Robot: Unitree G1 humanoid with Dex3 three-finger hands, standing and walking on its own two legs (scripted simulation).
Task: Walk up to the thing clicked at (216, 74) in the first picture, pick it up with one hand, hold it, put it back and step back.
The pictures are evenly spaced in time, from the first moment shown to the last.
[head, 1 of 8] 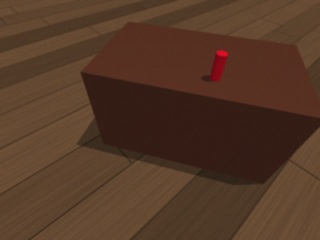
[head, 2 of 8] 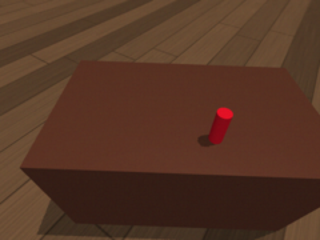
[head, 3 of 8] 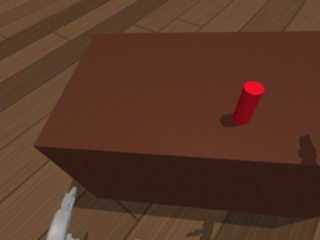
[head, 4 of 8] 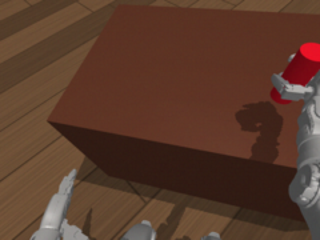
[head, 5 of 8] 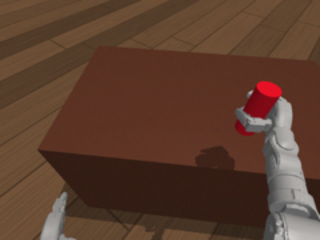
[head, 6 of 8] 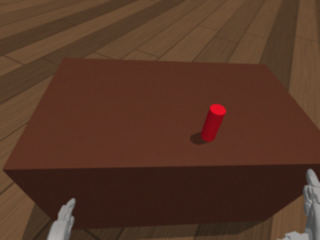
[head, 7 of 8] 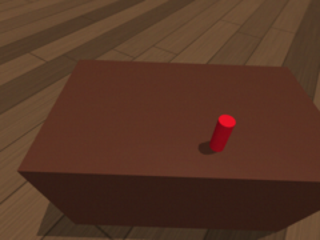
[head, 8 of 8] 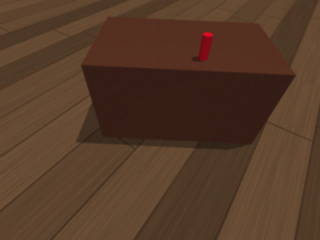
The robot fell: no
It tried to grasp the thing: yes
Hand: right
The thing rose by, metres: 0.24
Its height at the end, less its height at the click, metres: +0.00
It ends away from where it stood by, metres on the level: 0.03
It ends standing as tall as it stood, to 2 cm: yes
